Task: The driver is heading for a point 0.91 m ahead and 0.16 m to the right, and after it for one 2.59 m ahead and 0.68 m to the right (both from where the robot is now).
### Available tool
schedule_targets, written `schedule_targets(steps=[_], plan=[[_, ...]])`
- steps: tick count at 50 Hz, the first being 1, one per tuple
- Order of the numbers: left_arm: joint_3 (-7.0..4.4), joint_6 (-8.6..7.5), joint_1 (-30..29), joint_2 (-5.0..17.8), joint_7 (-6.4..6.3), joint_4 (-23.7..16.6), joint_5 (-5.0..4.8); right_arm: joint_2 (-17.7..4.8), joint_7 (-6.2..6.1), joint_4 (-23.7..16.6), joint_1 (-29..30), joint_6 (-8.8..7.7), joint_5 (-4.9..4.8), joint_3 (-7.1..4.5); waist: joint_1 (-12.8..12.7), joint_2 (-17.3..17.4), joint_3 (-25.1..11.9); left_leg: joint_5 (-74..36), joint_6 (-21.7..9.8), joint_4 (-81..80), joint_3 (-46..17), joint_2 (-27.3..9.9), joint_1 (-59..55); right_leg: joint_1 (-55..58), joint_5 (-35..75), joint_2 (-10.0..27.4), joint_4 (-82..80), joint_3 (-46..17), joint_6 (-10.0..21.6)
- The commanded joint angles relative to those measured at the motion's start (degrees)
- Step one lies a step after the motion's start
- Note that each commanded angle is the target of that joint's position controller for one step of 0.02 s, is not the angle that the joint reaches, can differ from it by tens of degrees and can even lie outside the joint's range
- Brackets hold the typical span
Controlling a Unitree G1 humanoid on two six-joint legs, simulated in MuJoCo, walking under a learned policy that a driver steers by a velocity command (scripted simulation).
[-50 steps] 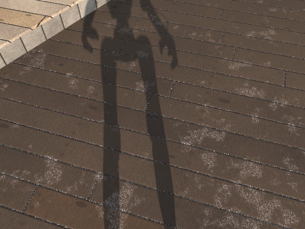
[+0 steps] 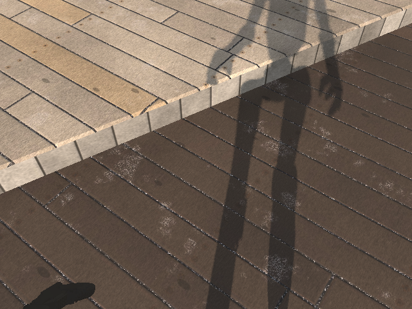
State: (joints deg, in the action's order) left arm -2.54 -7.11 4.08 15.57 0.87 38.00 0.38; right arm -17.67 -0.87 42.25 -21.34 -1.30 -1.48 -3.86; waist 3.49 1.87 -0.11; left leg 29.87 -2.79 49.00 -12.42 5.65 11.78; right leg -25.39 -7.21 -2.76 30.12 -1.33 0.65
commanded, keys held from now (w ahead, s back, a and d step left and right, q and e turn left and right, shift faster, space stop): w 0.06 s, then w+e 0.28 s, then e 0.40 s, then w+e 0.26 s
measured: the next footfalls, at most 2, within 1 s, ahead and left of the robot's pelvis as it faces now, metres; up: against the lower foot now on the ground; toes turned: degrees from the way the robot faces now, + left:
left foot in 0.40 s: +0.35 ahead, +0.14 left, +0.00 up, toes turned -4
right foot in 0.88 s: +0.35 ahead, -0.12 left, +0.00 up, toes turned -22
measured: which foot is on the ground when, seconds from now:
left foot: up 0.00-0.38, down 0.40-0.86, up 0.88-1.00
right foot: down 0.00-0.42, up 0.44-0.86, down 0.88-1.00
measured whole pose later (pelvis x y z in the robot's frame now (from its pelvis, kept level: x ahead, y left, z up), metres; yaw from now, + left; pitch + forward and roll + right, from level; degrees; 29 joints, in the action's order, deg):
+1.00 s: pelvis +0.35 -0.02 +0.01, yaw -24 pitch +2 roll +1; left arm -4.0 -0.7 15.4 16.7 0.7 36.9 -1.1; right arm -18.6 1.4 44.0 -8.4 -3.7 -0.3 -4.7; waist -0.4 1.8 1.2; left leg 24.3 0.3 59.9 1.0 -2.6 27.3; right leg -16.3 -14.2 -1.8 29.2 -1.0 3.2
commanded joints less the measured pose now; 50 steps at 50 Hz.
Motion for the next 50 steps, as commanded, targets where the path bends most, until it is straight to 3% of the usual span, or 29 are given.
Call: schedule_targets(steps=[1, 2, 3, 5, 6, 7, 9, 10, 15, 17, 19, 20, 21, 22, 23, 25, 26, 29, 33, 37, 40, 42, 43, 44, 45, 46, 47, 48, 50], plan=[[-3.11, 0.54, 14.6, 7.7, -0.35, -0.1, -0.65, -8.2, 0.03, -5.3, 0.7, -1.25, -0.25, -1.09, -8.4, -9.0, -6.9, -3.3, 1.6, 24.4, 2.0, -5.5, 33.5, 35.7, -20.7, 23.2, -12.9, -33.4, 10.9], [-2.61, 0.82, 12.4, 7.1, -0.21, -0.1, -0.03, -7.0, 0.01, -5.7, 3.6, -1.18, 0.36, -0.95, -7.5, -5.0, -3.3, -7.1, 1.9, 23.3, 3.5, -7.0, 31.7, 29.2, -13.4, 20.6, -14.0, -27.0, 10.0], [-2.22, 1.01, 11.2, 6.0, -0.11, 0.5, 0.16, -6.0, 0.23, -6.4, 5.9, -1.39, 0.94, -0.98, -6.8, -4.1, -0.2, -9.3, 2.0, 20.5, 3.7, -8.1, 31.0, 24.6, -7.7, 18.2, -15.5, -22.4, 9.9], [-1.87, 0.77, 10.9, 5.6, 0.06, 1.6, 0.25, -3.8, 0.86, -6.9, 5.4, -1.71, 0.55, -0.52, -4.5, -7.7, 0.5, -10.4, 2.2, 16.0, 5.4, -9.7, 27.2, 19.8, -0.9, 15.9, -17.5, -18.2, 11.1], [-1.6, 0.74, 11.1, 4.8, 0.27, 2.2, -0.24, -2.8, 0.85, -6.7, 5.8, -1.71, 1.12, -0.39, -4.2, -6.4, 0.3, -11.1, 2.1, 14.4, 7.1, -10.0, 26.4, 19.1, 1.2, 14.2, -18.6, -16.2, 11.1], [-2.03, 0.74, 11.0, 6.9, 0.25, 2.6, -0.54, -1.9, 0.95, -7.3, 6.1, -1.87, 1.08, 0.03, -3.3, -8.7, 0.3, -11.3, 2.6, 10.6, 8.0, -10.3, 26.2, 17.8, 3.3, 15.2, -19.3, -16.0, 12.6], [-2.26, 0.98, 11.9, 7.5, 0.1, 3.2, -1.47, -1.5, 1.19, -8.3, 10.9, -2.61, 2.05, 0.65, -5.0, -6.7, 1.6, -14.7, 3.6, 2.3, 9.5, -10.6, 25.8, 17.2, 10.7, 13.9, -19.9, -12.7, 12.9], [-2.76, 1.43, 11.8, 9.4, -0.11, 3.6, -1.41, -0.3, 1.36, -8.7, 12.4, -3.05, 1.76, 1.13, -4.8, -7.2, 0.9, -17.7, 3.8, -2.9, 10.1, -10.1, 23.9, 16.7, 9.2, 13.5, -19.7, -11.7, 12.4], [-3.18, 2.7, 17.0, 10.9, -0.58, 5.8, -2.32, -1.9, 2.37, -9.9, 20.0, -4.23, 0.73, 0.89, -7.3, -6.9, 0.7, -28.0, 4.4, -16.3, 10.3, -6.8, 15.2, 16.1, 7.5, 13.6, -17.7, -11.5, 10.6], [-3.3, 3.19, 17.4, 11.2, -0.89, 6.2, -2.51, -3.4, 2.48, -10.2, 19.9, -4.69, 0.52, 0.22, -5.9, -7.6, 0.5, -27.3, 3.3, -19.8, 9.6, -6.6, 11.3, 16.9, 4.7, 14.6, -15.6, -13.8, 9.2], [-2.95, 3.79, 16.8, 10.0, -1.29, 6.1, -2.09, -5.6, 1.9, -8.4, 13.6, -4.96, 1.59, -1.13, -2.0, -7.1, -2.3, -29.4, 1.1, -24.8, 10.6, -6.0, -0.1, 15.6, 12.5, 10.9, -7.1, -12.0, 5.8], [-2.22, 3.72, 16.1, 7.8, -1.37, 5.0, -1.32, -8.4, 1.27, -7.9, 7.9, -5.0, 2.78, -2.08, 0.9, -5.3, -7.7, -35.5, -1.3, -23.5, 6.6, -11.7, -11.0, 11.0, 9.7, 7.2, 3.6, -9.7, 3.2], [-0.77, 3.33, 18.6, 3.2, -1.59, 3.1, 0.26, -13.1, 0.5, -8.0, 1.7, -4.21, 3.9, -3.03, 1.8, 7.5, -16.0, -52.9, -6.5, -19.5, -6.0, -25.8, -28.0, -3.4, -14.2, 1.0, 22.7, -4.2, -0.7], [-0.69, 3.03, 24.4, 3.9, -1.83, 2.7, -1.28, -12.4, 0.93, -7.3, 0.8, -3.11, 3.47, -2.96, -0.1, 18.5, -22.2, -50.8, -13.5, -23.6, -20.9, -33.0, -31.3, -12.2, -31.7, -0.4, 34.7, -5.0, -2.2], [-2.16, 3.76, 22.9, 8.7, -2.13, 4.0, -2.15, -8.1, 1.06, -7.7, 3.0, -2.66, 2.65, -1.9, 0.0, 10.0, -16.2, -47.8, -12.4, -24.8, -16.4, -30.1, -25.5, -14.8, -29.1, 2.6, 40.5, -6.8, -3.1], [-2.83, 5.66, 18.1, 8.8, -2.44, 3.5, -1.7, -3.8, 1.33, -7.6, 9.0, -2.38, 2.05, -0.48, -2.1, 4.0, -7.9, -51.9, -9.9, -26.2, -3.5, -25.2, -14.0, -14.6, -23.5, 5.6, 40.6, -4.1, -4.2], [-3.07, 6.75, 17.7, 8.1, -2.59, 3.2, -1.37, -3.0, 1.49, -7.2, 11.7, -2.35, 2.04, -0.34, -3.8, 4.3, -5.3, -51.4, -9.2, -28.1, 0.5, -23.5, -8.1, -12.1, -21.4, 6.9, 38.1, -3.7, -4.5], [-2.74, 8.71, 16.5, 5.1, -2.63, 1.5, -1.41, -4.8, 1.1, -6.0, 15.3, -2.83, 3.03, -1.23, -5.7, 6.1, -3.1, -50.0, -10.4, -33.3, 7.2, -22.4, 0.0, -6.9, -14.7, 7.0, 33.7, -1.5, -5.4], [-2.39, 9.04, 11.3, 4.2, -1.47, -1.3, -0.98, -6.4, -0.15, -4.4, 16.1, -2.2, 2.17, -1.98, -4.7, 4.5, -4.1, -46.8, -10.0, -34.5, 13.1, -22.6, -0.9, -3.5, -5.1, 7.7, 21.6, -0.4, -4.2], [-2.87, 9.67, 6.4, 5.7, 0.09, -4.2, -1.02, -8.8, -0.06, -2.9, 15.4, -1.13, 1.0, -2.77, -3.3, 4.2, -3.4, -41.2, -8.9, -33.1, 15.4, -23.7, -2.7, -0.3, -4.5, 7.1, 13.3, 1.6, -2.4], [-3.38, 10.54, 3.6, 6.7, 0.62, -6.2, -1.32, -10.8, 0.63, -1.7, 14.0, -0.74, -0.13, -3.58, -2.6, 4.1, -2.6, -25.3, -7.5, -32.4, 14.0, -25.7, -4.4, 1.1, -9.3, 6.6, 8.6, 2.9, 0.1], [-3.85, 10.27, 5.7, 7.3, 0.59, -5.4, -1.23, -10.1, 0.87, -0.8, 13.6, -0.56, -0.81, -3.46, -3.9, 2.8, -1.9, -14.2, -5.2, -28.5, 15.8, -23.8, -2.2, 7.5, -7.8, 4.4, 1.3, 5.6, 2.5], [-4.81, 10.0, 9.9, 9.0, 0.07, -3.9, -1.46, -8.2, 1.02, -0.1, 12.6, -0.58, -0.24, -2.87, -5.3, 0.8, -3.0, -13.1, -3.3, -22.3, 18.3, -21.5, 1.7, 15.0, -8.0, 3.0, -1.1, 5.3, 4.3], [-6.72, 9.57, 17.4, 14.4, -0.89, -2.4, -1.98, -4.4, 1.22, -0.8, 12.9, -0.76, 1.43, -1.61, -7.5, -11.0, -5.9, -10.3, 0.9, -3.3, 24.3, -15.8, 11.4, 26.3, -3.5, 11.0, -5.8, -7.9, 8.8], [-7.44, 8.26, 19.8, 20.2, -0.73, -3.4, -1.55, -2.7, 1.09, -5.6, 16.3, -1.7, 2.46, -0.75, -8.2, -22.1, -6.5, 7.8, 4.8, 13.6, 20.3, -4.7, 34.8, 36.1, -16.3, 22.4, -13.2, -37.7, 21.1], [-5.89, 6.44, 20.0, 15.0, -0.08, -3.4, -1.44, -6.5, 1.66, -5.3, 19.4, -2.89, 1.1, -1.69, -10.3, -13.6, -6.4, 6.8, 4.0, 19.8, 10.3, -6.8, 39.7, 35.6, -19.0, 23.2, -16.5, -38.6, 21.7], [-4.77, 5.28, 17.8, 12.3, -0.07, -3.5, -1.31, -8.1, 2.42, -5.5, 19.4, -3.71, -0.2, -2.17, -8.3, -12.7, -3.6, 1.4, 2.5, 18.4, 8.8, -8.8, 39.7, 32.5, -19.0, 21.6, -16.5, -33.6, 19.1], [-4.22, 4.84, 15.3, 10.5, -0.18, -4.0, -1.52, -8.1, 2.51, -4.2, 18.4, -4.1, 0.3, -2.37, -6.8, -8.4, -2.0, -3.2, 2.1, 15.8, 8.8, -10.4, 37.3, 28.8, -16.6, 19.3, -16.0, -28.4, 16.5], [-3.36, 5.02, 12.1, 9.4, -0.93, -4.9, -1.27, -7.5, 2.42, -3.5, 18.5, -4.51, 2.02, -2.4, -4.9, -7.3, -0.5, -11.1, 2.9, 8.7, 9.2, -10.9, 32.0, 23.4, -8.1, 16.1, -17.3, -22.7, 14.4]])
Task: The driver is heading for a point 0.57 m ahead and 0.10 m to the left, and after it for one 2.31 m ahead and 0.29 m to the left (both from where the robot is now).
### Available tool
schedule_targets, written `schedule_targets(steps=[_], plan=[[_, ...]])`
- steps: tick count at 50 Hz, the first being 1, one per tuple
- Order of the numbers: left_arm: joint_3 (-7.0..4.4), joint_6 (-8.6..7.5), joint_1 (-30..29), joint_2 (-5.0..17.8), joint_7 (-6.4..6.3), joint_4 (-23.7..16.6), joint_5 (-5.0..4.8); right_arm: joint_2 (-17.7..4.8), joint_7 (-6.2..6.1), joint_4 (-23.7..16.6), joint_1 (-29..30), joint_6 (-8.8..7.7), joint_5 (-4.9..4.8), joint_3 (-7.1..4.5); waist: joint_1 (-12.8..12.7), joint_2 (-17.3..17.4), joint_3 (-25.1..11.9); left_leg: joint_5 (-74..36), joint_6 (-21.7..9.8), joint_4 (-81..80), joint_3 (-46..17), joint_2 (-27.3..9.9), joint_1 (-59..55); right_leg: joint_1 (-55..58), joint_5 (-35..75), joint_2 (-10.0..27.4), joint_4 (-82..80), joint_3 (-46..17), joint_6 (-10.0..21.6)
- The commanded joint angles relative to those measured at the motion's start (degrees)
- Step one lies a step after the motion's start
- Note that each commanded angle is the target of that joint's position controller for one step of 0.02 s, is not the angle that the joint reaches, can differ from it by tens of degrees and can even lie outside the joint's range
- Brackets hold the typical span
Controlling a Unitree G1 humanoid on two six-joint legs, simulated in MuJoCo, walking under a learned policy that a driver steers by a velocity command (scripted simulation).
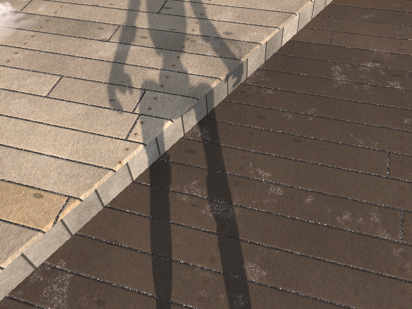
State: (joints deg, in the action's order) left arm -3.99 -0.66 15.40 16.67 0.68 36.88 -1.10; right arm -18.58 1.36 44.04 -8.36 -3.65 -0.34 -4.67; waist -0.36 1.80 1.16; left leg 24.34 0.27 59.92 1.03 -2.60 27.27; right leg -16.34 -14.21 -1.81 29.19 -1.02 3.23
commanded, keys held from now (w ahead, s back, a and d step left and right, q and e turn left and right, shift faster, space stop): w+e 0.04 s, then q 0.94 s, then no key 0.02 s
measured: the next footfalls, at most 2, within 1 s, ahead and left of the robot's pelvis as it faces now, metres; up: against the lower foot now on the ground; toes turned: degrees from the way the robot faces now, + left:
left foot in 0.30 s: +0.27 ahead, +0.13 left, +0.00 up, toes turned -1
right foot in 0.72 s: +0.28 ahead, -0.10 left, +0.00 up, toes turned +18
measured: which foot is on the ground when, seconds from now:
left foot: up 0.00-0.28, down 0.30-0.72, up 0.74-1.00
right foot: down 0.00-0.30, up 0.32-0.70, down 0.72-1.00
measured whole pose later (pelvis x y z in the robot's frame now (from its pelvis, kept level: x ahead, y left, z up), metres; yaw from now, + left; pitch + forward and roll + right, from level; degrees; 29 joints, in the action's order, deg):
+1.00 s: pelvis +0.19 +0.00 +0.00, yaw +22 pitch +1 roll +1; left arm -3.3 0.3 9.7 14.9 -2.2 37.7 0.9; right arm -18.8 0.0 39.1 -9.4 4.1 -1.4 -5.3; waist -0.8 1.3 3.2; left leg 23.5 6.0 53.3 -1.9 -0.7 26.6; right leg -14.0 -13.0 3.1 25.9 3.8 -0.5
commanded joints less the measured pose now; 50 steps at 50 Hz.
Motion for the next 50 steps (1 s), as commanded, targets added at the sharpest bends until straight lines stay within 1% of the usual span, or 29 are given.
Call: schedule_targets(steps=[1, 3, 6, 9, 11, 13, 14, 15, 16, 17, 18, 19, 20, 21, 23, 24, 28, 32, 35, 36, 37, 38, 39, 40, 41, 42, 44, 46, 50], plan=[[-2.08, -1.56, 0.3, 9.0, -1.08, -4.1, 0.65, -5.8, 0.29, -5.1, 5.4, -2.3, 0.89, -1.38, -0.5, -7.6, -1.9, -8.6, 0.6, -4.8, -3.4, -1.5, 14.1, 12.7, 4.4, 14.1, -16.6, -21.3, 11.8], [-2.17, -1.75, -0.4, 9.5, -1.72, -4.0, 0.96, -3.9, 0.39, -4.4, 5.6, -2.08, 0.81, -0.7, -0.1, -6.5, -2.1, -13.7, 1.9, -12.4, -2.2, -0.1, 10.6, 11.4, 14.4, 12.2, -16.0, -15.5, 10.5], [-2.01, -1.69, 1.1, 9.2, -2.26, -2.0, 1.15, -0.9, 0.78, -3.8, 7.0, -1.46, 0.84, 0.85, -1.6, -7.6, -3.0, -21.0, 2.9, -21.7, -0.8, 0.8, 3.4, 9.6, 30.5, 10.8, -13.2, -8.5, 8.0], [-1.61, -1.43, 2.9, 8.6, -2.08, 0.1, 1.35, -1.7, 1.23, -3.8, 7.6, -0.98, 0.04, 0.96, -2.6, -8.1, -3.0, -25.4, 1.7, -25.1, -1.0, 0.8, 0.1, 9.7, 31.6, 12.0, -12.0, -7.3, 7.1], [-1.49, -1.46, 2.2, 8.4, -1.89, 1.0, 1.38, -2.7, 1.48, -3.9, 7.5, -0.89, 0.05, 0.74, -2.3, -7.9, -2.0, -23.7, 0.1, -26.5, -1.3, 1.0, -0.8, 10.0, 31.0, 13.0, -10.5, -7.3, 6.7], [-1.56, -1.35, 0.6, 8.4, -2.0, 1.6, 1.07, -3.9, 1.57, -3.3, 4.7, -0.93, 0.36, 0.18, -0.4, -7.5, -2.3, -22.7, -1.8, -29.3, -0.7, 1.9, -4.4, 10.5, 31.4, 12.8, -6.4, -6.6, 5.4], [-1.53, -1.24, -0.1, 8.2, -2.25, 1.7, 0.87, -5.1, 1.43, -2.4, 1.7, -0.95, 0.7, -0.44, 1.2, -7.0, -3.6, -24.8, -2.9, -32.0, 0.2, 3.3, -8.7, 10.7, 33.5, 10.9, -1.9, -5.3, 4.1], [-1.5, -1.27, 1.3, 7.9, -2.59, 1.7, 1.34, -8.1, 1.07, -2.3, -0.7, -1.03, 0.94, -1.42, 1.9, -4.0, -5.9, -37.6, -4.7, -33.0, -3.0, 1.3, -14.3, 9.4, 31.4, 7.5, 5.6, -3.0, 1.4], [-0.98, -1.57, 4.5, 6.5, -2.96, -0.1, 2.87, -13.0, 0.77, -3.0, -3.5, -0.93, 1.44, -2.37, 0.1, 5.1, -11.8, -54.9, -11.3, -31.2, -16.9, -8.3, -26.7, -0.5, 14.4, 1.4, 20.8, 0.6, -2.8], [-0.13, -1.46, 6.7, 4.5, -3.01, -0.3, 3.15, -11.1, 0.8, -2.5, -5.8, -0.36, 1.43, -1.79, 0.8, 13.7, -17.2, -54.5, -21.0, -36.0, -33.1, -17.0, -35.1, -11.9, -21.9, -4.1, 35.6, -1.5, -6.1], [-0.63, -1.03, 5.6, 7.3, -2.63, 0.2, 1.85, -8.8, 0.87, -3.0, -5.1, 0.01, 0.14, -1.16, 1.4, 9.0, -17.0, -40.2, -20.5, -38.7, -35.0, -16.3, -33.6, -15.0, -24.2, -1.9, 41.4, -5.9, -6.2], [-1.04, -0.39, 2.0, 8.1, -2.6, -0.3, 0.73, -7.9, 0.7, -3.8, -2.4, 0.38, -0.33, -1.01, 1.7, 5.6, -12.1, -30.2, -18.4, -39.8, -30.8, -14.1, -29.7, -18.6, -20.8, -0.3, 44.0, -5.5, -6.3], [-1.17, 0.15, -0.4, 8.1, -2.87, -0.6, 0.83, -7.1, 0.34, -4.3, -0.6, 0.96, -0.51, -0.75, 1.6, 2.2, -9.0, -23.8, -16.4, -41.2, -28.1, -12.4, -24.7, -19.5, -17.8, 1.1, 42.4, -5.0, -6.2], [-1.43, 0.68, -2.0, 8.1, -3.25, -1.1, 1.28, -6.8, -0.18, -4.8, 1.1, 1.55, -0.4, -0.6, 1.0, 0.9, -6.4, -19.7, -15.0, -42.7, -26.3, -11.1, -19.0, -18.1, -15.2, 2.5, 38.7, -5.2, -6.2], [-1.1, 1.1, -1.8, 6.1, -3.58, -1.4, 1.47, -6.9, -0.94, -5.5, 2.9, 2.71, 0.41, -0.81, -0.4, 4.3, -5.0, -15.9, -13.1, -44.6, -22.8, -7.0, -12.3, -12.6, -12.3, 2.1, 29.9, -3.9, -6.5], [-0.9, 0.98, -1.4, 5.2, -3.71, -1.2, 1.55, -7.1, -1.3, -5.7, 2.7, 3.1, 0.57, -1.04, -0.4, 5.7, -5.5, -16.5, -13.1, -44.7, -21.9, -6.0, -11.6, -11.1, -11.8, 1.4, 26.5, -3.2, -6.8], [-0.67, 0.43, -2.4, 4.7, -3.55, -1.1, 1.61, -8.7, -2.29, -6.4, 2.4, 3.97, -0.17, -2.03, 0.6, 5.7, -7.9, -14.0, -13.1, -43.7, -23.0, -5.3, -10.6, -6.7, -6.6, 0.5, 16.9, -3.7, -7.5], [-0.95, -0.52, -3.6, 5.2, -2.69, -1.6, 1.17, -8.6, -2.45, -6.8, 2.1, 5.16, -0.45, -2.2, 1.2, 6.6, -7.3, -11.0, -12.0, -42.4, -27.2, -4.9, -10.9, -4.1, -4.7, -0.3, 9.2, -4.1, -7.0], [-1.49, -1.51, -0.8, 5.4, -2.05, -0.7, 1.03, -7.7, -2.77, -7.3, 2.6, 6.15, -1.2, -1.89, -1.0, 6.2, -6.5, -10.7, -8.6, -38.3, -27.4, -1.9, -8.5, 4.5, 3.0, 0.1, -5.4, -3.0, -4.8], [-2.32, -1.53, 0.4, 8.6, -2.37, -0.9, 1.72, -5.6, -2.82, -7.5, 1.0, 6.2, -1.04, -1.23, -0.7, 1.6, -7.3, -4.1, -5.6, -32.5, -24.4, 1.1, -4.1, 9.8, 3.1, 8.0, -9.2, -9.1, -1.9], [-3.47, -0.85, -1.3, 13.8, -2.6, -1.2, 3.5, -3.6, -2.72, -9.1, 1.1, 5.76, -1.02, -0.82, 1.4, -14.3, -4.3, 5.1, -2.1, -20.6, -12.2, 9.8, 6.1, 9.7, 6.5, 18.9, -13.3, -22.5, 5.5], [-3.15, -0.96, -3.4, 12.0, -2.49, -2.4, 4.96, -7.3, -2.58, -8.9, -0.1, 4.99, -0.28, -1.96, 1.0, -17.4, -4.7, 10.2, 0.3, -5.7, -9.0, 8.2, 7.0, 6.2, 11.7, 25.3, -14.3, -28.9, 11.3], [-2.04, -1.13, -6.1, 8.6, -2.8, -3.7, 4.36, -9.9, -2.37, -7.4, -2.1, 5.02, -0.54, -3.05, 2.0, -12.6, -4.6, 7.5, 1.4, 1.6, -9.8, 6.6, 6.5, 5.4, 13.9, 23.5, -13.1, -24.5, 11.1], [-1.6, -1.15, -8.4, 6.9, -3.0, -4.0, 3.21, -9.5, -2.45, -5.9, -3.8, 5.63, -0.8, -3.33, 2.9, -9.4, -3.6, 4.5, 2.6, 4.9, -8.9, 6.2, 6.6, 5.4, 14.4, 19.7, -11.8, -18.4, 8.5], [-1.39, -1.12, -9.3, 6.3, -3.18, -4.1, 2.2, -8.2, -2.73, -5.2, -4.4, 6.3, -0.62, -3.19, 2.7, -8.5, -3.2, 1.7, 3.7, 7.7, -8.3, 5.7, 8.2, 7.0, 15.2, 17.5, -10.7, -14.7, 7.0], [-1.18, -0.97, -8.9, 6.1, -3.27, -3.9, 1.8, -6.6, -2.66, -5.4, -4.1, 6.77, -0.72, -2.71, 2.0, -8.4, -2.5, 0.3, 4.6, 8.7, -7.6, 5.2, 9.1, 7.6, 18.8, 16.7, -10.1, -11.9, 6.9], [-1.41, -0.42, -6.7, 6.7, -3.4, -3.2, 2.11, -4.6, -2.3, -7.3, -1.1, 6.92, -1.17, -1.98, 0.2, -9.5, -2.4, -1.7, 5.8, 5.0, -4.7, 4.3, 9.4, 9.8, 22.4, 15.4, -10.0, -7.8, 7.5], [-1.93, 0.17, -4.7, 7.7, -3.56, -2.5, 2.23, -3.8, -1.89, -9.2, 1.7, 6.81, -1.29, -1.49, -1.7, -11.1, -3.7, -1.5, 6.6, -0.6, -3.6, 2.9, 9.1, 13.8, 24.2, 16.6, -9.4, -7.0, 8.6], [-3.09, 0.74, -5.5, 10.5, -2.84, -2.2, 1.63, -3.1, -0.91, -11.1, 2.7, 6.96, -0.89, -0.83, -2.3, -12.4, -5.5, 0.0, 5.3, -12.2, -0.2, 1.7, -0.4, 11.7, 26.4, 18.3, -8.6, -4.0, 9.1]])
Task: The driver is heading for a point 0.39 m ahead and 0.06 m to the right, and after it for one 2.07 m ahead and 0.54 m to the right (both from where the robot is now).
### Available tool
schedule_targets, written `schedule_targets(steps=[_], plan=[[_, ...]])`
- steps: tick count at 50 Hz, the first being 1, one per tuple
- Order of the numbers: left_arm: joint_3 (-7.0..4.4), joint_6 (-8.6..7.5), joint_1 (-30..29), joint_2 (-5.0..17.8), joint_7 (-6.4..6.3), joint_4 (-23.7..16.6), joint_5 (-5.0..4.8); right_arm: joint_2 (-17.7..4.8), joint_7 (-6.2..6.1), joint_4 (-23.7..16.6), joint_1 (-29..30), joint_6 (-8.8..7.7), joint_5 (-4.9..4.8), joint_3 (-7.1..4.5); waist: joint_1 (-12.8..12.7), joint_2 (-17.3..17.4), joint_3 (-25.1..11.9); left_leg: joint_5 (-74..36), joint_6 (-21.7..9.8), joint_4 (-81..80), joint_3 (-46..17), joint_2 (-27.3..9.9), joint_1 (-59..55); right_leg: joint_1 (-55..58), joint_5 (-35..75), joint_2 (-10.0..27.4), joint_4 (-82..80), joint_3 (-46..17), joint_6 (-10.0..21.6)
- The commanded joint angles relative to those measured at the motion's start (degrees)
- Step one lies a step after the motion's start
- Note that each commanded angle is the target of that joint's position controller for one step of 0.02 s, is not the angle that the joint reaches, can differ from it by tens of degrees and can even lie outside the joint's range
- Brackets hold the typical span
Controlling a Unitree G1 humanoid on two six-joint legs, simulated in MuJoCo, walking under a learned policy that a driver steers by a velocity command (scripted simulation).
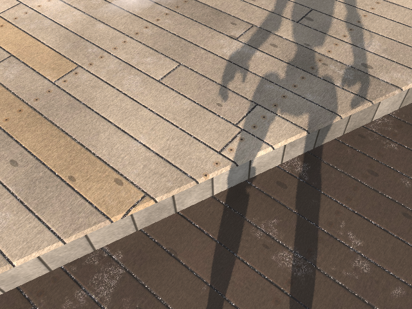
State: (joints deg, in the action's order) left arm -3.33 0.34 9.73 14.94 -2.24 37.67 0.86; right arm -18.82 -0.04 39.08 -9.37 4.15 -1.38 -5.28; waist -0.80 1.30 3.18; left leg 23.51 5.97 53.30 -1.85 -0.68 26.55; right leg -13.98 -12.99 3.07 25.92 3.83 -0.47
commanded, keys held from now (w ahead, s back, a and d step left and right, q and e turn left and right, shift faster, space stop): no key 0.06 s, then e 0.12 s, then w+e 0.54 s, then w+q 0.02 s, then q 0.26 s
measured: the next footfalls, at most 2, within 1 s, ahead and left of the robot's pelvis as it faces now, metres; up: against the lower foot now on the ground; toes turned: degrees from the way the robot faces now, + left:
left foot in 0.12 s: +0.03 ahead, +0.14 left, +0.00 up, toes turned +3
right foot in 0.70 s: +0.23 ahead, -0.18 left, +0.00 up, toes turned -18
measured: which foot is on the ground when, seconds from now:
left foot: up 0.00-0.10, down 0.12-0.70, up 0.72-1.00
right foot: down 0.00-0.12, up 0.14-0.68, down 0.70-1.00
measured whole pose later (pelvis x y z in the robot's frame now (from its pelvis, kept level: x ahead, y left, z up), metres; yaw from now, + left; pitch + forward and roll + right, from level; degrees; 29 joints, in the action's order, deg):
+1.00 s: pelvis +0.24 -0.11 +0.01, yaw -13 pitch +1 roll +0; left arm -2.2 -3.8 12.8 14.1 -0.3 42.6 1.3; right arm -17.2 0.3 46.8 -10.7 -2.3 -0.6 -3.6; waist -0.5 2.8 3.1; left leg 4.4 2.2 49.8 -1.6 -4.8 36.9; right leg -5.3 -11.2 -3.6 15.6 5.5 4.6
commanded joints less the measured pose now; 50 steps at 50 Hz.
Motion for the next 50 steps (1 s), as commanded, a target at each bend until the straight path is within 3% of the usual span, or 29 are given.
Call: schedule_targets(steps=[1, 4, 5, 6, 7, 8, 9, 10, 11, 12, 14, 16, 19, 24, 31, 32, 33, 34, 35, 36, 37, 38, 39, 40, 41, 44, 47, 50], plan=[[-3.82, -0.26, 0.4, 12.4, 0.41, -2.6, -0.67, -3.2, 0.59, -6.2, 3.3, -0.73, 0.25, -0.32, -1.8, -12.1, -7.7, 0.8, -0.9, -8.3, 3.5, 0.4, -1.7, 9.1, 25.8, 13.6, -4.8, -8.8, 12.9], [-3.48, -0.36, -1.0, 12.1, 1.05, -1.6, -2.34, -2.8, 0.88, -4.8, -0.7, -0.58, 0.59, -0.4, 0.8, -11.5, -7.8, -8.3, -4.5, -24.8, 4.9, 2.0, -10.6, 7.2, 25.5, 12.9, -0.8, -8.1, 11.1], [-2.66, -0.61, 0.5, 10.2, 1.27, -0.3, -2.77, -2.9, 0.74, -3.9, -2.5, -0.68, 0.91, -0.35, 1.8, -9.6, -7.8, -16.5, -6.4, -34.0, 3.9, 2.1, -17.8, 3.5, 21.8, 11.3, 1.2, -6.8, 8.2], [-1.16, -1.2, 3.0, 6.4, 1.82, 0.5, -1.17, -5.1, 0.15, -3.7, -4.3, -0.83, 1.33, -0.45, 0.9, -2.3, -11.2, -30.0, -8.2, -34.9, -4.7, -4.7, -29.4, -3.6, 10.2, 7.5, 6.4, -3.6, 2.9], [0.59, -1.9, 4.6, 2.0, 2.67, -0.5, 1.47, -7.7, -0.59, -4.8, -0.7, -0.96, 2.55, -0.15, -2.4, 12.2, -11.5, -45.4, -15.3, -31.5, -15.7, -17.0, -31.0, -12.0, -14.2, 2.3, 11.3, 0.3, -2.6], [-0.05, -1.52, 0.2, 5.3, 2.17, -0.5, 0.65, -2.6, -0.27, -4.3, -0.4, -1.95, 3.94, 1.12, 1.8, 9.0, -12.2, -39.6, -21.0, -32.5, -15.3, -18.5, -23.7, -8.7, -21.3, 3.3, 15.1, -4.7, -4.0], [-0.63, -1.1, -0.7, 7.5, 2.1, -0.4, -0.6, -1.9, 0.0, -3.6, 1.7, -2.89, 4.24, 1.58, 1.0, 7.8, -9.5, -35.4, -20.4, -33.3, -12.5, -16.1, -22.3, -8.9, -19.8, 3.2, 16.9, -5.4, -4.1], [-1.02, -0.74, -0.9, 8.4, 1.83, 0.2, -1.02, -4.1, -0.12, -2.4, 1.1, -3.45, 3.61, 0.72, 2.0, 8.6, -8.9, -25.0, -19.2, -35.3, -11.6, -14.5, -23.9, -11.9, -18.3, 2.1, 19.5, -4.5, -4.1], [-1.83, -0.32, -1.2, 10.6, 1.44, 0.7, -1.19, -7.6, -0.37, -1.4, -1.4, -3.7, 2.51, -0.5, 4.0, 9.3, -6.9, -14.4, -19.2, -38.1, -13.5, -15.5, -25.5, -17.0, -17.8, 1.2, 25.4, -4.2, -4.1], [-2.51, 0.06, -0.5, 11.8, 1.21, 1.1, -1.66, -8.6, -0.69, -0.2, -3.3, -4.0, 1.77, -0.86, 4.6, 8.5, -4.6, -5.2, -19.3, -40.6, -15.2, -16.7, -24.8, -20.6, -16.7, 1.1, 30.6, -6.1, -3.6], [-2.8, -0.05, 0.3, 10.7, 1.03, 1.8, -2.88, -6.1, -1.28, 0.9, -3.8, -4.93, 1.3, -0.24, 4.2, 7.6, -0.2, 6.3, -17.9, -44.9, -14.9, -16.4, -24.6, -26.0, -11.5, 0.7, 34.2, -8.9, -2.3], [-2.94, -0.77, 0.4, 9.4, 0.73, 2.2, -2.71, -3.7, -1.77, 1.6, -3.5, -6.21, 1.49, 0.28, 3.7, 6.4, 0.9, 4.4, -16.6, -46.7, -12.1, -16.2, -26.9, -29.4, -5.8, 0.9, 34.5, -9.9, -1.8], [-2.57, -1.77, 0.5, 7.0, 1.15, 2.4, -2.24, -3.0, -1.88, 2.5, -3.4, -7.78, 1.83, 0.07, 3.2, 4.3, 0.0, -2.6, -16.1, -47.6, -6.7, -16.0, -29.0, -30.1, -0.3, 1.9, 31.0, -9.7, -2.0], [-1.46, -1.88, -1.8, 5.0, 2.8, 0.5, -2.09, -5.7, -1.27, 4.2, -4.2, -8.37, 1.54, -1.13, 3.8, 3.8, 1.0, -8.4, -16.8, -48.6, 0.6, -16.9, -26.4, -27.1, 3.9, 3.7, 22.1, -6.7, -2.3], [-0.67, -1.51, -6.2, 5.4, 4.72, -3.5, -2.36, -8.8, 0.09, 6.5, -7.1, -7.93, -0.2, -2.52, 4.5, 3.0, 3.6, -11.6, -14.7, -45.6, 7.7, -18.5, -27.1, -22.0, 0.7, 3.2, 13.1, -1.9, 2.9], [-0.9, -1.45, -5.5, 6.0, 4.85, -3.8, -2.31, -9.4, 0.18, 6.6, -6.9, -7.7, -0.38, -2.65, 3.6, 3.2, 2.9, -15.5, -14.1, -43.3, 8.7, -18.4, -27.2, -19.4, -0.9, 2.1, 12.3, -0.5, 4.1], [-1.51, -1.4, -2.3, 6.9, 4.85, -3.3, -2.18, -10.0, 0.18, 6.5, -5.7, -7.46, -0.59, -2.72, 1.1, 3.3, 0.9, -25.3, -13.0, -37.7, 10.8, -17.4, -26.1, -13.3, -1.3, -0.3, 10.5, 1.8, 5.4], [-2.93, -1.37, 4.7, 8.9, 4.7, -1.4, -2.22, -9.6, 0.17, 6.3, -4.9, -7.22, -0.65, -2.43, -3.0, 1.9, -3.5, -37.7, -11.1, -26.1, 14.4, -14.9, -23.0, -1.9, 0.5, -3.9, 7.8, 3.9, 7.0], [-5.34, -0.95, 15.6, 13.3, 3.97, 1.9, -2.75, -7.2, 0.05, 6.0, -6.3, -7.33, 0.24, -1.36, -7.6, -1.3, -10.2, -39.8, -8.4, -10.2, 16.7, -11.6, -15.0, 14.8, 0.7, -6.3, 7.8, 2.6, 9.2], [-7.15, -0.82, 19.6, 21.6, 2.83, 2.2, -3.4, -0.9, 0.06, 2.0, -7.6, -8.02, 2.95, 0.89, -5.9, -18.7, -13.0, -3.4, -2.9, 14.4, 16.5, -3.6, 10.0, 31.0, -10.5, 9.5, 0.6, -27.8, 18.3], [-5.37, -2.34, 18.0, 18.7, 3.2, -0.6, -2.58, -1.9, 0.3, 2.1, -6.4, -10.12, 1.39, 1.33, -5.8, -14.3, -22.0, 10.1, -3.2, 24.4, 0.5, 1.3, 17.4, 34.2, -20.8, 17.7, -11.7, -51.7, 23.4], [-3.74, -3.44, 14.5, 14.2, 3.75, -0.6, -1.64, -7.0, 0.74, 1.6, -1.9, -10.95, -1.59, 0.06, -6.5, -8.5, -14.8, 5.1, -4.5, 26.0, -1.1, -1.8, 21.8, 29.5, -11.7, 18.2, -13.4, -43.4, 19.9], [-3.03, -3.91, 11.4, 12.3, 3.79, -0.8, -1.1, -6.7, 0.66, 1.8, -2.1, -11.2, -1.75, 0.28, -4.2, -7.9, -10.6, 0.9, -6.0, 23.0, -0.4, -4.8, 20.2, 23.0, 0.5, 16.7, -10.7, -34.0, 17.7], [-2.15, -4.03, 7.5, 9.8, 3.81, -1.1, -1.0, -6.5, 0.21, 3.4, -2.8, -10.95, -0.03, 0.23, -2.2, -4.4, -7.7, -2.0, -6.1, 19.1, -0.5, -7.3, 16.1, 16.2, 17.3, 13.9, -8.4, -24.8, 15.3], [-1.62, -4.09, 4.6, 8.4, 3.6, -1.4, -0.53, -6.0, 0.12, 4.4, -4.7, -10.08, 0.66, 0.06, 0.2, -6.1, -7.4, -4.5, -6.0, 16.0, -0.8, -8.5, 11.6, 11.3, 23.8, 11.9, -9.2, -18.9, 14.2], [-1.5, -5.28, 1.6, 8.4, 3.07, -0.7, 0.19, -4.0, 0.31, 7.5, -9.2, -7.17, 0.38, 0.31, 3.0, -4.9, -6.8, -9.1, -4.6, 13.1, 0.0, -6.8, 4.3, 4.6, 38.8, 9.7, -12.2, -9.2, 13.6], [-1.24, -5.47, 0.0, 7.7, 1.96, 0.5, 0.57, -2.1, -0.08, 6.4, -6.1, -6.53, 0.76, 0.75, 2.7, -5.1, -4.1, -17.4, -3.6, 2.0, -0.9, -4.6, 4.6, 3.5, 39.8, 7.4, -13.9, -1.3, 11.4], [-1.26, -4.65, 0.0, 8.3, 0.74, 1.8, 0.46, -0.8, 0.69, 4.5, -1.0, -6.87, 1.02, 1.37, 0.3, -5.7, -3.8, -25.7, -3.5, -10.3, 0.9, -3.5, 3.2, 6.5, 39.2, 6.8, -14.0, 2.3, 9.3]])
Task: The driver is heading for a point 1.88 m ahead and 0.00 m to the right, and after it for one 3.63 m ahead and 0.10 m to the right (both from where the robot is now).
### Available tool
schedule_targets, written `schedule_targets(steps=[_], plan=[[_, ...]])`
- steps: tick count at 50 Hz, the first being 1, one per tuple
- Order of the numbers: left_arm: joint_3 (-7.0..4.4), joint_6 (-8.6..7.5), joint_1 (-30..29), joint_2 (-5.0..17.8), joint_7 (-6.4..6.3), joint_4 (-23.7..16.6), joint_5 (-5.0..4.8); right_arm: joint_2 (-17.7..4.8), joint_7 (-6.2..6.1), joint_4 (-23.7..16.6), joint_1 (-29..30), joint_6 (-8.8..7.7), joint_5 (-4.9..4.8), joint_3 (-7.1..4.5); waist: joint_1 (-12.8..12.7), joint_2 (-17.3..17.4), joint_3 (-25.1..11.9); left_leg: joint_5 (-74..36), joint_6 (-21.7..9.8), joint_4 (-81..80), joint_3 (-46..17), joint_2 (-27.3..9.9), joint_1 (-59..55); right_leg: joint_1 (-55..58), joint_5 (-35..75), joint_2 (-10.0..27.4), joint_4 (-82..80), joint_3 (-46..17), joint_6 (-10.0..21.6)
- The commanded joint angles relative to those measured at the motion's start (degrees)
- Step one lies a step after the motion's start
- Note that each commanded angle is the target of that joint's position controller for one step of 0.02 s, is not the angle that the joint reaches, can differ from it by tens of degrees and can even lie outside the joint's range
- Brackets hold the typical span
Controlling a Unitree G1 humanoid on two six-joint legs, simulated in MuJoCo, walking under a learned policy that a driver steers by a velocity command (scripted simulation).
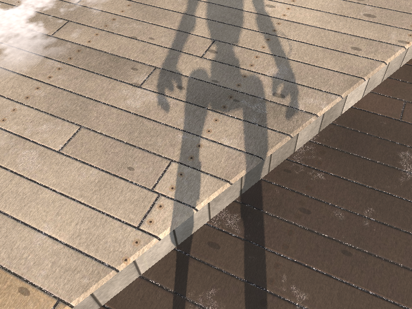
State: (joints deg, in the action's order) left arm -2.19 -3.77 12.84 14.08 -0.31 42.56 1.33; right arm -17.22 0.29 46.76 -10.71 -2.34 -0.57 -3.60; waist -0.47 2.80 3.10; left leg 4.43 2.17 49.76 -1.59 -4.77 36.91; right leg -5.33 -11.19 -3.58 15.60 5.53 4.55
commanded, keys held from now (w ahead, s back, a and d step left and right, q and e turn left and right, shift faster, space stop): q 0.12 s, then no key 0.88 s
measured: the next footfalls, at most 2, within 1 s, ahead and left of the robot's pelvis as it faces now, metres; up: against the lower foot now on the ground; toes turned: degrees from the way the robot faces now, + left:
left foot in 0.20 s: +0.20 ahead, +0.10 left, +0.00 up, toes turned +8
right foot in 0.54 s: +0.19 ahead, -0.15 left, +0.00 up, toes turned +9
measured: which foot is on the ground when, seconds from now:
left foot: up 0.00-0.18, down 0.20-1.00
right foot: down 0.00-0.18, up 0.20-0.52, down 0.54-1.00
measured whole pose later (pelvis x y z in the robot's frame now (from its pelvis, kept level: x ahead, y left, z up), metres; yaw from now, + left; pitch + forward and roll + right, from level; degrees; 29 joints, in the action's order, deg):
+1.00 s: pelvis +0.17 -0.04 -0.01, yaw +9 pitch -1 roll +0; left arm -1.4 -1.1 9.4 13.3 -1.1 57.0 0.2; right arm -14.5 -1.8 57.9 -6.9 0.5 0.2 -2.4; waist 0.1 0.1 2.4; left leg 12.9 0.9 27.2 -1.3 -0.1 12.8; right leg -8.1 -17.7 -0.3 27.3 0.3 0.6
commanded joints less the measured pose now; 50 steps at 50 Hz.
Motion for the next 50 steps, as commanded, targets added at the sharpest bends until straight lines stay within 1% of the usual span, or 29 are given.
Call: schedule_targets(steps=[1, 3, 4, 5, 6, 7, 8, 9, 10, 11, 12, 13, 14, 15, 16, 18, 20, 22, 24, 26, 27, 28, 29, 30, 31, 34, 36, 41, 50], plan=[[-2.59, -0.06, -2.6, 9.8, -1.53, -2.5, -0.18, -2.3, 0.78, -4.0, 1.5, -0.43, 0.19, -0.25, -0.6, -6.9, -3.8, -7.1, 0.3, -8.6, 1.0, 0.6, -6.7, -0.2, 37.8, 14.5, -3.3, 0.5, 4.4], [-2.9, 1.17, -2.3, 10.4, -1.95, -1.6, -0.54, -3.0, 1.62, -5.3, 2.4, -0.37, 0.04, -0.45, -1.1, -6.4, -3.6, -5.3, -0.2, -10.9, 1.3, 0.6, -5.1, 3.7, 38.3, 16.3, -1.8, 0.3, 5.0], [-1.66, 1.65, 2.1, 6.5, -1.16, 0.7, -0.15, -0.8, 2.35, -3.6, -0.8, 1.03, 4.38, 0.38, -0.6, -4.6, -2.7, -2.0, -1.3, -11.6, 5.5, 2.7, -6.7, 5.6, 40.0, 15.6, 1.5, 3.0, 4.6], [-1.69, 1.83, 3.6, 6.5, -0.94, 1.3, -0.23, -0.7, 2.87, -4.3, -0.3, 1.56, 4.43, 0.35, -1.6, -6.5, -1.9, 0.2, -2.4, -12.1, 6.4, 3.3, -7.3, 5.3, 41.3, 15.4, 3.5, 2.9, 4.3], [-1.96, 2.04, 3.4, 7.4, -1.0, 1.5, -0.14, -1.4, 3.1, -4.9, -0.2, 1.77, 3.92, 0.11, -1.3, -7.5, -1.5, 3.5, -3.5, -12.8, 6.4, 4.0, -8.1, 5.7, 43.1, 16.0, 5.9, 2.4, 4.0], [-2.2, 2.2, 2.9, 8.3, -1.15, 1.7, -0.09, -2.1, 3.03, -5.0, -1.1, 1.76, 3.77, -0.13, -0.8, -8.0, -1.6, 6.4, -4.8, -14.1, 6.2, 4.9, -9.8, 5.8, 46.3, 16.4, 9.1, 1.6, 3.8], [-2.42, 2.35, 2.2, 9.3, -1.28, 1.8, -0.03, -2.8, 2.67, -4.8, -3.3, 1.5, 3.62, -0.39, 0.4, -8.4, -2.7, 7.7, -6.1, -16.6, 5.9, 6.3, -12.2, 6.5, 49.3, 16.5, 13.7, 1.0, 3.4], [-2.55, 2.55, 1.7, 10.0, -1.32, 1.9, -0.01, -3.6, 2.01, -3.7, -7.9, 0.78, 3.78, -0.7, 3.4, -6.2, -5.2, 1.2, -7.5, -23.2, 4.9, 6.9, -17.8, 6.3, 47.5, 15.0, 21.5, 1.7, 1.7], [-2.29, 2.36, 1.8, 9.8, -1.26, 0.6, -0.21, -7.8, 1.18, -3.2, -13.2, -0.03, 4.13, -1.62, 5.9, 0.0, -10.8, -24.3, -10.7, -25.5, -4.6, -1.2, -29.7, -0.8, 32.1, 11.2, 34.8, 3.6, -1.2], [-0.8, 2.8, 6.5, 3.5, -0.39, -1.2, -1.73, -13.7, 0.43, -3.4, -11.7, 0.29, 3.0, -3.0, 1.6, 12.2, -17.3, -55.5, -23.5, -23.5, -25.6, -18.0, -44.0, -18.2, -21.0, -1.3, 52.3, 2.5, -4.0], [-0.76, 4.23, 4.5, 5.2, -0.4, 1.6, -0.24, -8.3, -0.02, -3.0, -12.0, 0.58, -0.38, -1.72, 3.3, 2.7, -22.6, -49.1, -25.0, -24.3, -23.1, -17.4, -42.1, -16.0, -25.0, 1.9, 53.8, -8.6, -4.0], [-0.92, 4.56, 1.8, 5.7, -0.13, 1.1, -0.64, -6.9, -0.37, -3.4, -8.5, 1.04, -0.15, -1.28, 2.8, 3.3, -15.6, -39.5, -23.8, -26.7, -18.9, -15.2, -37.2, -18.7, -23.9, 2.8, 54.5, -8.7, -4.0], [-0.76, 4.57, -0.2, 5.7, -0.2, 1.6, -0.27, -3.3, -0.64, -3.7, -4.4, 1.57, 0.44, -0.11, 1.8, 0.2, -9.8, -29.7, -20.9, -29.3, -15.3, -12.3, -32.2, -19.7, -21.4, 4.4, 50.3, -9.0, -4.0], [-2.55, 4.94, -5.1, 9.4, -1.27, -0.2, -2.05, -3.6, -0.51, -6.5, 2.6, 1.11, 0.01, -0.29, 1.6, 0.4, -8.5, -16.5, -18.7, -30.6, -15.2, -10.3, -29.6, -22.0, -22.6, 6.2, 47.9, -10.3, -5.7], [-2.78, 5.47, -4.0, 9.7, -1.94, 0.4, -2.35, -3.9, -0.78, -6.4, 4.4, 1.09, 0.07, -0.3, 0.2, 1.4, -7.9, -9.5, -17.1, -32.3, -13.0, -8.2, -26.2, -19.3, -20.4, 6.5, 43.9, -9.6, -6.7], [-2.18, 5.86, -0.4, 6.3, -2.85, 2.3, -1.94, -3.7, -1.24, -5.5, 3.6, 1.21, 0.88, -0.41, -0.3, 3.0, -7.7, -4.4, -16.2, -33.6, -11.2, -6.6, -23.7, -15.5, -17.6, 5.8, 36.1, -8.3, -8.6], [-1.86, 5.75, 0.8, 5.0, -3.15, 3.6, -1.7, -4.4, -1.54, -4.6, 3.2, 1.38, 1.24, -0.64, 0.1, 3.3, -8.2, -0.9, -16.1, -34.1, -10.0, -6.0, -22.0, -12.3, -14.9, 5.9, 30.9, -7.6, -9.4], [-1.96, 5.54, 0.4, 5.3, -2.98, 4.3, -1.81, -4.9, -1.67, -4.0, 3.6, 1.53, 1.48, -0.67, 0.7, 3.6, -8.3, 4.3, -15.6, -34.7, -9.8, -5.8, -21.1, -10.4, -10.7, 6.1, 26.7, -7.0, -9.2], [-2.1, 5.24, 0.7, 5.3, -2.6, 5.3, -1.66, -4.6, -1.63, -3.4, 4.9, 1.77, 1.32, -0.36, 0.1, 3.2, -7.4, 10.4, -14.1, -34.3, -9.4, -4.9, -19.6, -7.8, -6.4, 5.8, 21.0, -6.0, -8.6], [-2.02, 4.77, 1.6, 4.9, -2.11, 6.5, -0.92, -2.9, -1.51, -2.5, 5.1, 1.92, 0.88, 0.38, -1.0, 2.1, -6.0, 17.4, -10.8, -33.1, -8.1, -2.7, -17.2, -3.2, -0.2, 5.2, 11.8, -4.9, -7.0], [-1.99, 4.48, 1.2, 5.7, -1.98, 6.4, -0.17, -1.5, -1.29, -1.4, 3.3, 1.69, 1.2, 0.93, -0.7, 0.4, -5.1, 20.2, -8.0, -32.1, -7.4, -1.3, -15.8, -1.6, 2.9, 7.5, 9.1, -7.6, -5.8], [-2.54, 4.24, 0.3, 9.2, -2.07, 6.0, -0.15, -1.5, -0.99, -1.2, 2.1, 1.42, 1.83, 0.93, 1.4, -4.1, -3.6, 21.2, -5.5, -29.3, -4.7, 1.8, -15.7, -3.9, 3.1, 11.4, 8.1, -11.5, -4.1], [-2.74, 3.88, -1.3, 9.5, -1.77, 7.0, -0.69, -0.9, -0.99, -1.4, 2.7, 1.41, 1.88, 0.83, 3.0, -10.0, -2.5, 16.4, -3.7, -27.7, -0.8, 4.7, -21.3, -12.2, -8.0, 10.7, 6.8, -12.0, -2.4], [-1.99, 3.16, -2.9, 6.8, -1.43, 6.6, -0.62, -1.7, -1.11, -1.1, 4.6, 1.44, 2.14, 0.82, 2.2, -9.7, -2.0, 11.7, -3.1, -25.3, -0.7, 4.5, -26.1, -15.9, -11.9, 9.9, 4.5, -11.9, -2.8], [-1.61, 2.52, -3.8, 6.1, -1.3, 6.8, -0.24, -1.9, -1.32, -0.8, 4.9, 1.56, 1.79, 0.61, 2.4, -9.5, -2.1, 8.8, -3.6, -24.3, -0.9, 4.1, -27.8, -16.8, -11.2, 9.7, 3.8, -11.6, -3.7], [-1.5, 1.08, -2.8, 7.0, -1.1, 8.1, -0.66, -2.5, -1.63, 0.8, 4.7, 1.91, 1.46, 0.43, 1.6, -7.0, -3.0, 2.8, -4.8, -24.2, -1.9, 3.2, -27.6, -12.7, -2.2, 8.4, 5.9, -10.1, -4.7], [-1.38, 1.02, -1.6, 7.1, -1.26, 9.1, -0.96, -2.3, -1.51, 1.8, 5.1, 1.77, 1.16, 0.41, 0.9, -5.5, -3.8, -0.1, -4.6, -24.2, -1.9, 3.2, -27.3, -10.2, 1.7, 8.0, 7.0, -9.6, -4.4], [-0.94, 1.61, -1.3, 6.8, -1.37, 10.7, -1.1, -2.3, -1.64, 4.8, 5.2, 1.88, 0.84, 0.28, 0.2, -3.4, -4.6, -4.1, -3.7, -24.1, -1.7, 3.1, -28.0, -7.1, 6.9, 7.4, 7.6, -8.8, -3.5], [-0.51, 2.35, -2.5, 6.4, -0.92, 13.0, -1.15, -3.4, -2.41, 9.8, 4.7, 2.32, 0.7, 0.21, 0.3, -3.1, -4.4, -6.0, -3.1, -24.5, -1.6, 2.8, -29.2, -5.2, 10.9, 6.7, 6.9, -8.2, -2.8]])
Velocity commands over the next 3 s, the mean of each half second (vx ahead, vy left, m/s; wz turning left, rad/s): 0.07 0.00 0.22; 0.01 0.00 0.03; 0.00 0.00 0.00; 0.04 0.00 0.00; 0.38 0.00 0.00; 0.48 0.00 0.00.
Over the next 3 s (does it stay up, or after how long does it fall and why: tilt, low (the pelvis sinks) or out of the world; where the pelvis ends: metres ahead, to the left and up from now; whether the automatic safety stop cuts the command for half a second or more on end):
stays up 0.64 0.03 0.00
